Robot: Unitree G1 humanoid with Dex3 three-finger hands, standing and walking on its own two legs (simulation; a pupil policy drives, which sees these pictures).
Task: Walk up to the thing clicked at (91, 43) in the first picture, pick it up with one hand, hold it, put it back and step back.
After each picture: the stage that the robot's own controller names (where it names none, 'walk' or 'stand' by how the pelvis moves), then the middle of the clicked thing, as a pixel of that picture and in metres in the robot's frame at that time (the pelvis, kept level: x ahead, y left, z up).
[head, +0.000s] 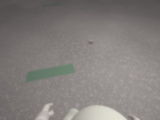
stand; (91, 42) +1.64 -0.01 -0.72
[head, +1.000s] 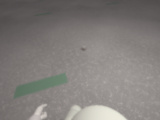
walk; (84, 48) +1.50 +0.23 -0.71
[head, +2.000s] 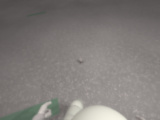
walk; (81, 61) +0.99 +0.26 -0.72
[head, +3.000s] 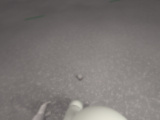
walk; (80, 77) +0.65 +0.20 -0.71
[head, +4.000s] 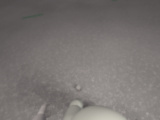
walk; (78, 88) +0.44 +0.19 -0.71
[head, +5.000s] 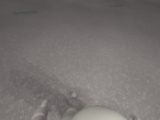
stand; (74, 96) +0.35 +0.15 -0.71
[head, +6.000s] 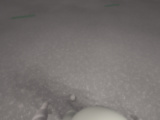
stand; (73, 98) +0.32 +0.19 -0.72
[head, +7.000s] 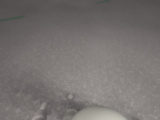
stand; (70, 97) +0.31 +0.23 -0.71
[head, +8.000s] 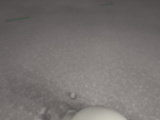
stand; (73, 96) +0.35 +0.20 -0.72
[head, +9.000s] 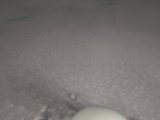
stand; (73, 97) +0.34 +0.20 -0.73
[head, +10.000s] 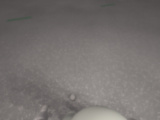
stand; (72, 98) +0.33 +0.20 -0.73
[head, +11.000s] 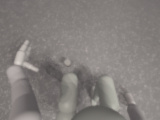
go down; (67, 63) +0.42 +0.18 -0.40
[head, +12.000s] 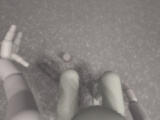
go down; (67, 58) +0.44 +0.19 -0.32
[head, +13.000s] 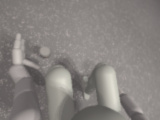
close in; (45, 53) +0.43 +0.23 -0.23
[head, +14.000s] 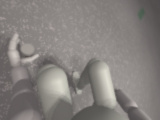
close; (27, 51) +0.43 +0.25 -0.23
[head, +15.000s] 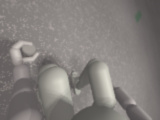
lift; (28, 51) +0.42 +0.24 -0.23
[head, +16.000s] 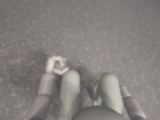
lift; (61, 67) +0.32 +0.22 -0.09
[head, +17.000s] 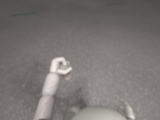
hold; (65, 71) +0.33 +0.18 +0.04
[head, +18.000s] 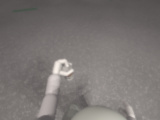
hold; (68, 72) +0.33 +0.17 +0.00
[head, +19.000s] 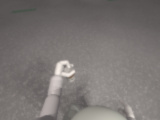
hold; (69, 73) +0.33 +0.15 -0.01
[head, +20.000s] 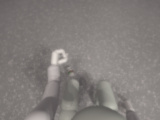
crouch; (70, 72) +0.39 +0.18 -0.44
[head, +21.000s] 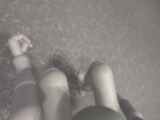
lower; (55, 79) +0.23 +0.11 -0.27
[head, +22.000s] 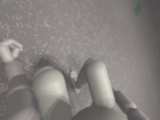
lower; (47, 80) +0.24 +0.10 -0.26
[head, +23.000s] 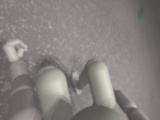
lower; (50, 80) +0.25 +0.10 -0.25
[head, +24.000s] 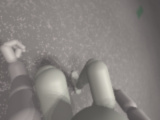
lower; (50, 79) +0.25 +0.09 -0.25
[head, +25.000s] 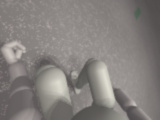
lower; (51, 78) +0.26 +0.09 -0.25
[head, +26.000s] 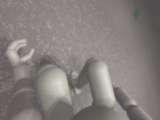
open; (52, 77) +0.26 +0.08 -0.25
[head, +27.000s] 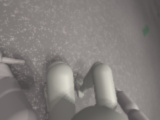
stand; (61, 75) +0.27 +0.06 -0.26
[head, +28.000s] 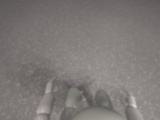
stand; (81, 95) +0.20 +0.04 -0.59
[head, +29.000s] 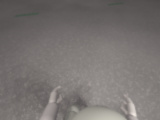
stand; (83, 111) +0.19 +0.03 -0.69
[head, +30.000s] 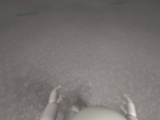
stand; (84, 111) +0.19 +0.02 -0.69
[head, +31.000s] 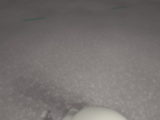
stand; (87, 111) +0.22 +0.00 -0.74
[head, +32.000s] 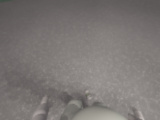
walk; (88, 94) +0.26 -0.04 -0.72
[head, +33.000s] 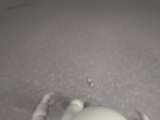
walk; (90, 83) +0.48 -0.02 -0.73
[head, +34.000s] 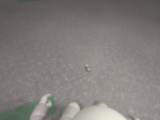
walk; (87, 68) +0.79 -0.01 -0.73
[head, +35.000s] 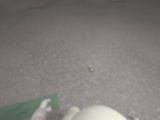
stand; (90, 68) +0.87 -0.04 -0.74
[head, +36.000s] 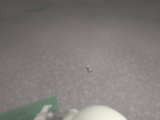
stand; (89, 68) +0.86 +0.00 -0.75
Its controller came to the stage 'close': yes
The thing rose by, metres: 0.69
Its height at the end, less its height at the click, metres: -0.02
